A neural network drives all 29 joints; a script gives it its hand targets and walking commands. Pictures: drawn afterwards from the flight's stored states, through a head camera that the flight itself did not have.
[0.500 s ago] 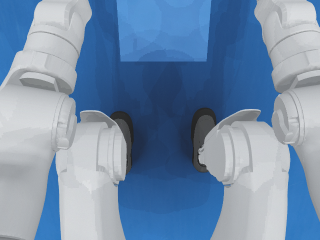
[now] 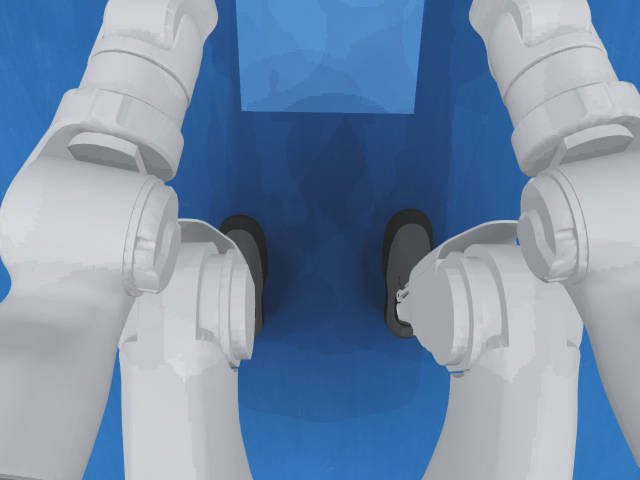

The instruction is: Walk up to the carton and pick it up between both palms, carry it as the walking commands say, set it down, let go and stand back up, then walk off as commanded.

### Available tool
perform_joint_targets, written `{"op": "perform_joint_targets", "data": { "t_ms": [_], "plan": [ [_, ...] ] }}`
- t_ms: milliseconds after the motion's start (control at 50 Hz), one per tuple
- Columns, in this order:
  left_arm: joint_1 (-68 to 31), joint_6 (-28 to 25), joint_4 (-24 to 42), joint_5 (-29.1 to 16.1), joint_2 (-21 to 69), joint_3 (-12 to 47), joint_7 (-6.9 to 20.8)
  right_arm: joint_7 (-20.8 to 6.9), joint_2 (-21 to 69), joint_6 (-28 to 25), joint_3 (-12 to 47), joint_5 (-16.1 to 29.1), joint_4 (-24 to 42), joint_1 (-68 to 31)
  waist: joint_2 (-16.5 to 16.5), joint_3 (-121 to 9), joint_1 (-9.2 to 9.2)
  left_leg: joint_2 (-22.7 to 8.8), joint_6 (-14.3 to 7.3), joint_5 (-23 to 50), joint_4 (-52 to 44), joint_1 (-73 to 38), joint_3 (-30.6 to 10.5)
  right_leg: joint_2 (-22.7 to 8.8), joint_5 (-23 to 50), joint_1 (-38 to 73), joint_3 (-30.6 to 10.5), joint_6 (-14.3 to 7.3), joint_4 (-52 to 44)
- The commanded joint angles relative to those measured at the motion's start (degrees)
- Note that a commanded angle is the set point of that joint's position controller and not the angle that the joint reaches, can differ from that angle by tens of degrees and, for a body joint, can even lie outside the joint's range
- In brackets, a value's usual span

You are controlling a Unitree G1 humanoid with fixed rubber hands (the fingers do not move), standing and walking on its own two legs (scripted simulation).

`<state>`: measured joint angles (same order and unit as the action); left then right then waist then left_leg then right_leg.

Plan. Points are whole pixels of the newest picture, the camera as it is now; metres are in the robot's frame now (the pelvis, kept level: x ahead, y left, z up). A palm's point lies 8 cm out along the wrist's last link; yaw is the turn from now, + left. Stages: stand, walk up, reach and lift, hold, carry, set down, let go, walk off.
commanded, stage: reach and lift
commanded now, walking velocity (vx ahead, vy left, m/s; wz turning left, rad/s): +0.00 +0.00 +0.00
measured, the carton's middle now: out of the picture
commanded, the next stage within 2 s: none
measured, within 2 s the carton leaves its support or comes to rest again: leaves its support in 0.48 s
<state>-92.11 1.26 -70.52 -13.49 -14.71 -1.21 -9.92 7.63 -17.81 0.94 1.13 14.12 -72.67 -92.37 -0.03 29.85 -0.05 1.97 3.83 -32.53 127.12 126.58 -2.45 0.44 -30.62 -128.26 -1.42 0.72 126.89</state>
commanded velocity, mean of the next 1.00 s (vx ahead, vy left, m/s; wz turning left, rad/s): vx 0.00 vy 0.00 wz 0.00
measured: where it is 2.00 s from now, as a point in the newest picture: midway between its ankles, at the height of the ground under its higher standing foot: (320, 295)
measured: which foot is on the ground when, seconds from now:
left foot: down 0.00-1.00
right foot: down 0.00-1.00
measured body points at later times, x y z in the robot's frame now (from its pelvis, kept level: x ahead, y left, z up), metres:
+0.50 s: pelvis +0.02 +0.00 -0.02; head +0.38 -0.01 +0.24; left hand +0.57 +0.11 -0.19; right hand +0.57 -0.14 -0.19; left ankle +0.12 +0.13 -0.33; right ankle +0.13 -0.12 -0.33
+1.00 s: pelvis +0.00 +0.01 +0.00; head +0.37 -0.01 +0.25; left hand +0.58 +0.11 -0.15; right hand +0.57 -0.13 -0.16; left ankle +0.12 +0.14 -0.33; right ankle +0.13 -0.12 -0.33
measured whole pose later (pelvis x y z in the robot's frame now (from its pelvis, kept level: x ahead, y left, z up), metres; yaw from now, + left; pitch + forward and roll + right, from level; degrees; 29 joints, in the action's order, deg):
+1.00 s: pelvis +0.00 +0.01 +0.00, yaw -3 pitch +28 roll +1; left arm -86.5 13.4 -53.2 -0.8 -8.9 -15.3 -8.6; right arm 10.4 -13.7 12.3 -8.4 3.7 -61.5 -90.2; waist -0.2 30.2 -2.2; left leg 6.7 6.9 -35.7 129.0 121.0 -5.0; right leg 4.6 -31.0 -124.0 -3.5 3.5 127.5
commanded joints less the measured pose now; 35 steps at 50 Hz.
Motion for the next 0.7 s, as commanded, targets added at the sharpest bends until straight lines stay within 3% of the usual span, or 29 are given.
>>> {"op": "perform_joint_targets", "data": {
  "t_ms": [0, 60, 100, 120, 160, 180, 220, 240, 260, 300, 320, 340, 400, 440, 460, 480, 500, 520, 600, 620, 640, 680],
  "plan": [
    [-16.04, -2.26, 10.51, -0.01, 5.13, 1.45, 1.27, 0.22, 1.74, -2.78, -1.05, -1.49, 9.35, -17.32, -1.16, -82.01, 2.68, 3.39, -0.22, 20.47, -9.2, -33.84, 5.66, 4.34, 21.29, 40.33, 2.4, 1.53, -10.46],
    [-17.03, -2.25, 11.39, 0.91, 8.64, 1.63, 2.07, -0.7, 8.1, -2.56, -0.13, -1.91, 10.46, -18.11, -0.21, -83.22, 2.18, 3.82, -0.26, 21.01, -9.06, -34.02, 5.51, 4.48, 22.83, 42.49, 2.76, 1.9, -9.76],
    [-16.54, -2.07, 9.92, 1.69, 13.36, 1.96, 2.92, -1.2, 10.27, -2.49, -1.83, -4.9, 6.02, -16.22, -0.88, -80.34, 4.17, 4.39, 0.31, 20.36, -9.32, -33.43, 5.58, 4.75, 21.64, 39.8, 3.36, 1.35, -9.52],
    [-16.22, -1.74, 10.39, 2.96, 15.86, 0.57, 3.53, -1.58, 11.38, -2.47, -2.08, -5.63, 8.35, -17.62, -1.55, -79.3, 2.72, 4.62, 0.33, 20.19, -8.97, -32.58, 5.9, 4.94, 21.3, 40.07, 2.7, 1.21, -9.77],
    [-21.74, -1.12, 11.48, 1.64, 29.53, 5.13, 6.42, -4.74, 25.33, -1.94, 1.81, -4.0, 10.92, -23.0, -1.48, -79.5, 3.78, 5.07, -0.11, 20.45, -9.1, -33.54, 4.76, 5.44, 21.2, 38.82, 3.59, 1.06, -8.61],
    [-23.73, -0.69, 12.23, 2.75, 34.44, 4.93, 8.02, -6.28, 31.1, -1.21, 1.56, -4.97, 8.71, -22.83, -1.43, -77.66, 3.47, 5.6, -0.05, 18.44, -8.75, -32.14, 5.56, 5.64, 19.28, 38.24, 3.36, 0.65, -9.29],
    [-26.13, 0.73, 12.15, 4.7, 45.63, 5.32, 11.36, -9.59, 41.52, 0.09, 1.89, -5.95, 11.15, -26.0, -1.56, -75.16, 3.38, 6.13, -0.33, 18.14, -8.23, -31.55, 5.36, 6.38, 18.24, 35.46, 3.7, 0.33, -8.22],
    [-27.26, 1.37, 12.73, 5.63, 48.66, 5.23, 12.72, -11.32, 46.35, 1.04, 1.51, -6.31, 12.65, -28.48, -1.66, -73.94, 2.05, 6.48, -0.57, 17.23, -8.15, -31.1, 5.67, 6.64, 17.04, 35.0, 3.74, 0.21, -8.02],
    [-26.1, 2.09, 11.96, 6.43, 50.77, 3.66, 13.79, -12.43, 48.05, 1.71, 1.04, -7.52, 13.16, -28.8, -0.43, -73.51, 2.54, 6.82, -0.87, 16.28, -7.49, -29.86, 5.89, 6.44, 16.31, 34.74, 4.06, 0.09, -7.78],
    [-26.02, 3.4, 12.73, 6.98, 56.45, 3.6, 15.97, -14.34, 52.0, 2.94, -0.09, -8.59, 13.31, -27.32, -2.42, -72.1, 3.08, 7.07, -0.73, 17.56, -6.91, -28.94, 6.09, 6.64, 17.3, 33.51, 4.3, -0.33, -7.03],
    [-25.19, 3.84, 13.75, 7.73, 57.38, 2.6, 16.62, -15.17, 53.81, 3.67, 0.05, -8.94, 13.79, -26.64, -1.36, -72.01, 2.33, 7.25, -1.02, 18.02, -6.34, -28.6, 6.17, 6.64, 17.11, 32.6, 4.24, -0.31, -6.87],
    [-24.86, 4.11, 14.39, 7.65, 58.79, 2.56, 17.12, -15.84, 56.0, 3.92, -0.45, -9.61, 14.85, -25.95, -0.55, -71.55, 3.2, 7.33, -1.4, 19.09, -6.16, -28.3, 5.94, 6.87, 18.2, 32.12, 4.56, -0.12, -6.8],
    [-21.55, 4.38, 15.73, 7.36, 62.39, 2.16, 18.14, -16.86, 57.76, 4.44, -0.95, -10.44, 15.32, -22.06, -1.23, -70.4, 4.4, 7.85, -1.22, 21.8, -5.8, -26.46, 5.98, 7.07, 21.78, 31.37, 4.88, -0.54, -6.32],
    [-20.97, 4.64, 15.77, 8.03, 63.37, 2.1, 18.21, -17.28, 60.53, 4.56, -0.89, -9.78, 16.17, -21.15, -2.32, -71.45, 3.3, 7.83, -1.39, 22.78, -5.59, -27.13, 6.06, 7.45, 22.27, 30.19, 4.75, -0.5, -6.28],
    [-20.01, 4.69, 15.63, 7.98, 63.5, 1.57, 18.23, -17.42, 60.59, 4.84, -0.53, -9.83, 15.93, -20.36, -0.98, -71.08, 3.74, 7.7, -1.41, 22.66, -5.69, -26.45, 5.64, 7.14, 22.11, 28.83, 5.07, -0.44, -5.97],
    [-19.45, 4.75, 15.85, 8.06, 64.43, 2.41, 18.21, -17.61, 60.66, 4.61, -0.34, -9.56, 17.55, -19.96, -2.48, -71.18, 4.18, 7.72, -1.41, 23.85, -5.99, -27.75, 5.77, 7.33, 22.87, 28.48, 5.29, -0.62, -6.12],
    [-17.79, 4.78, 14.75, 8.96, 64.06, 1.09, 18.17, -17.6, 61.04, 4.7, -0.53, -9.46, 16.77, -20.02, -1.42, -70.57, 2.58, 7.7, -1.45, 23.6, -5.25, -25.12, 6.22, 7.18, 23.18, 29.19, 4.53, -0.44, -6.38],
    [-17.34, 4.5, 16.66, 8.59, 65.03, 1.39, 18.26, -17.77, 62.4, 4.85, -0.31, -9.44, 16.38, -17.86, -0.9, -71.13, 2.63, 7.98, -1.59, 24.78, -5.92, -25.54, 5.8, 7.72, 24.37, 28.36, 5.11, -0.38, -5.94],
    [-17.85, 4.07, 19.15, 8.53, 64.09, 2.04, 17.75, -17.39, 63.7, 4.63, 2.11, -7.23, 18.66, -19.23, -0.62, -73.86, -0.07, 7.97, -1.95, 27.1, -5.31, -23.94, 5.92, 7.92, 28.08, 30.07, 4.06, -0.11, -5.38],
    [-17.28, 4.1, 19.21, 8.09, 64.61, 2.06, 17.57, -17.22, 63.96, 4.66, 2.93, -6.83, 19.55, -18.57, 0.13, -75.89, 0.81, 7.92, -1.94, 27.63, -5.26, -25.06, 5.88, 7.95, 29.07, 31.51, 4.32, 0.03, -5.36],
    [-16.84, 3.94, 19.95, 7.79, 65.3, 1.82, 17.35, -16.9, 63.7, 4.56, 4.06, -6.61, 20.92, -20.03, 1.62, -78.59, -0.24, 8.28, -1.92, 28.02, -5.1, -24.71, 6.35, 7.95, 30.02, 34.33, 4.1, 0.17, -5.48],
    [-18.04, 3.96, 21.57, 7.58, 64.89, 2.82, 16.97, -16.14, 64.2, 4.5, 5.48, -5.51, 23.89, -21.4, 1.15, -83.76, -0.6, 8.12, -1.77, 27.34, -5.04, -25.39, 7.48, 8.27, 31.43, 38.42, 3.55, 0.39, -6.18]
  ]
}}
